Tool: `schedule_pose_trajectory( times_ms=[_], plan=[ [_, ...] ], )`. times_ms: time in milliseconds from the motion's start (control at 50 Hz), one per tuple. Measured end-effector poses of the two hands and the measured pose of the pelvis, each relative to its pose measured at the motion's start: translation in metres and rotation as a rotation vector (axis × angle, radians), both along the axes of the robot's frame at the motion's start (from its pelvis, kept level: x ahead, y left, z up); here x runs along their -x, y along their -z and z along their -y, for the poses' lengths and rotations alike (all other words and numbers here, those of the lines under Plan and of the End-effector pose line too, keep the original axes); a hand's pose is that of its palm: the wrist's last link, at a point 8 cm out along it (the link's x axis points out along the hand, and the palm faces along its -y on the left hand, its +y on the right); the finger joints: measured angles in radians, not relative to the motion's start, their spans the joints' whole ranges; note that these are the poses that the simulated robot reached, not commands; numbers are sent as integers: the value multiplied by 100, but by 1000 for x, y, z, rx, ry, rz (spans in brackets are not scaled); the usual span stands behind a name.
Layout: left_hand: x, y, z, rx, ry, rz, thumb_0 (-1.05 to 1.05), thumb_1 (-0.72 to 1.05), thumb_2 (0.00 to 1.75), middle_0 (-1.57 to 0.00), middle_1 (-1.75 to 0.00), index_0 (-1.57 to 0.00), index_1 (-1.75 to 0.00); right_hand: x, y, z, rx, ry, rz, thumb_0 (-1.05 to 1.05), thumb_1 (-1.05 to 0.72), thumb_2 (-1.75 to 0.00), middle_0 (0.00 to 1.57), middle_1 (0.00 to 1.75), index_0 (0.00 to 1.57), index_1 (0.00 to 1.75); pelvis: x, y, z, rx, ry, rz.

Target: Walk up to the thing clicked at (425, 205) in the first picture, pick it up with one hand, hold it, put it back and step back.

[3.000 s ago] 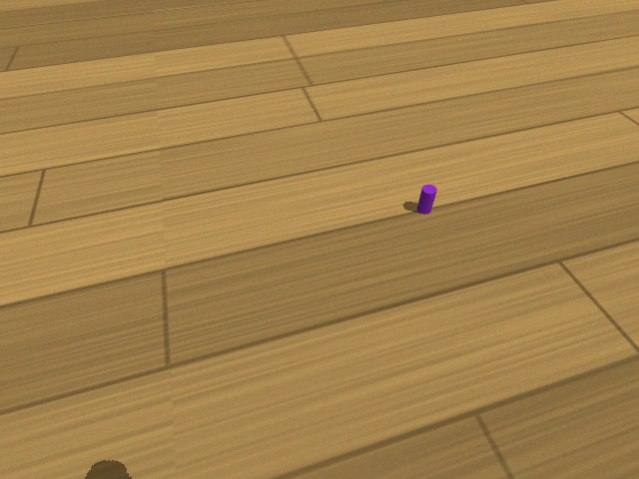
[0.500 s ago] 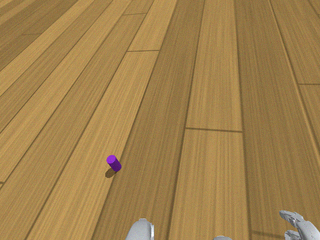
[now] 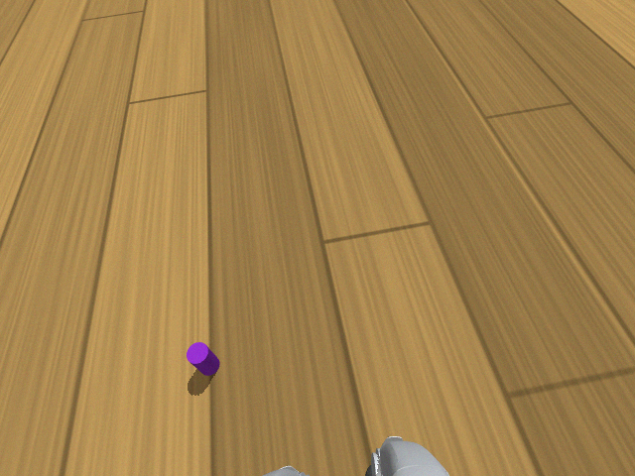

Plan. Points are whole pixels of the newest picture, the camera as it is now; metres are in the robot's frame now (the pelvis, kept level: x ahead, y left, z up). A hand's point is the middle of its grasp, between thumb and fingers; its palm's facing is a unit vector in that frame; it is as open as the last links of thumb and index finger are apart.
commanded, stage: walk up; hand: left
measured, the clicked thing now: (203, 359) +0.52 +0.36 -0.68
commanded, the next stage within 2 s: none
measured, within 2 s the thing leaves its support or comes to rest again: neither
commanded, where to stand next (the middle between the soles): +0.06 +0.36 m, yaw -31 degrees
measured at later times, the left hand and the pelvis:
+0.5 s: hand out of the picture +0.13 +0.56 -0.14, palm faces -0.17 -0.77 -0.62, open 7.4 cm; pelvis -0.03 +0.25 -0.03, yaw -12 degrees
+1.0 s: hand out of the picture +0.14 +0.72 -0.14, palm faces -0.37 -0.78 -0.50, open 7.4 cm; pelvis -0.05 +0.46 -0.01, yaw -26 degrees
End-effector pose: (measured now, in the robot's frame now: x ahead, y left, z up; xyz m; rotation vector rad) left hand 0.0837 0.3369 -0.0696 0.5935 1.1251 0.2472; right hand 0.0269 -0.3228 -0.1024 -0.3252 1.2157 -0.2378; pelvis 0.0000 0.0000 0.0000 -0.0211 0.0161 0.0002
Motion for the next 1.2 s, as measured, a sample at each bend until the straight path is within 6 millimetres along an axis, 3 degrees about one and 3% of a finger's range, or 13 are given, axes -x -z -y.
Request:
schedule_pose_trajectory(
  times_ms=[80,200,320,380,420,560,640,740,840,900,1040,1120,1200],
  plan=[
    [-7,2,-31,-37,19,62,1,90,90,-21,-30,-21,-30,1,19,-32,-11,18,-8,1,-90,-90,21,30,20,30,6,13,-29,33,37,37],
    [-16,-5,-85,-55,54,103,1,90,90,-21,-30,-21,-30,-23,17,-85,-37,-7,89,1,-90,-90,21,30,21,30,15,14,-88,8,76,47],
    [-35,6,-171,-74,148,124,1,89,90,-21,-30,-21,-30,-31,19,-139,35,0,180,1,-90,-90,21,30,21,30,21,36,-171,-7,134,21],
    [-40,17,-219,-101,128,118,1,90,90,-21,-30,-21,-30,-14,24,-176,63,21,182,1,-91,-90,20,30,20,30,26,45,-211,-11,174,42],
    [-43,19,-238,-103,112,99,1,90,90,-21,-30,-21,-30,4,24,-204,45,63,160,0,-91,-90,20,30,20,30,28,40,-228,11,188,48],
    [-36,15,-262,-31,159,37,1,90,90,-21,-30,-20,-30,63,25,-280,-32,162,50,1,-90,-90,21,30,21,30,36,20,-274,10,235,28],
    [-15,15,-279,-28,208,14,1,90,90,-21,-30,-21,-30,80,40,-310,-46,199,22,1,-90,-90,21,30,21,30,45,23,-307,23,280,48],
    [2,7,-323,-41,211,-3,1,90,90,-21,-30,-21,-30,88,41,-350,-64,235,39,1,-90,-90,21,30,21,30,53,18,-353,-3,308,67],
    [-10,12,-375,-29,258,-23,1,90,90,-21,-30,-21,-30,104,35,-391,-36,296,88,1,-90,-90,21,30,21,30,55,22,-406,-32,366,59],
    [-30,24,-405,-9,270,-12,1,90,90,-21,-30,-21,-30,129,32,-421,23,335,91,1,-90,-90,21,30,21,30,54,29,-439,-42,404,71],
    [-71,27,-418,101,337,-41,1,90,90,-21,-30,-20,-30,201,-7,-490,58,477,-19,1,-90,-90,21,30,21,30,49,0,-466,-3,464,90],
    [-81,28,-412,151,370,-99,1,91,90,-20,-30,-20,-30,232,-32,-507,84,534,-79,1,-90,-90,21,30,21,30,42,-14,-469,2,503,83],
    [-92,31,-394,184,409,-156,1,91,90,-20,-30,-20,-30,252,-49,-512,108,584,-121,1,-90,-90,21,30,21,30,35,-22,-467,1,539,76]
  ],
)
